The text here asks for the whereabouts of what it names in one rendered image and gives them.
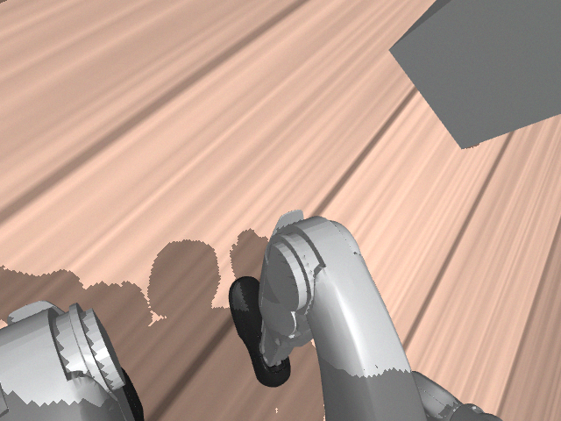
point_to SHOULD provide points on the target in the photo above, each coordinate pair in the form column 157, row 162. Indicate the right robot hand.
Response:
column 438, row 403

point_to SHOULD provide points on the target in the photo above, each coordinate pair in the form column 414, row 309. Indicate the right robot arm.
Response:
column 471, row 412

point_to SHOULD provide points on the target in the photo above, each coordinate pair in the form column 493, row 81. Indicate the left robot foot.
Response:
column 132, row 398

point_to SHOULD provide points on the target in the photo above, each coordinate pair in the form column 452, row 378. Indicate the right robot foot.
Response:
column 244, row 304

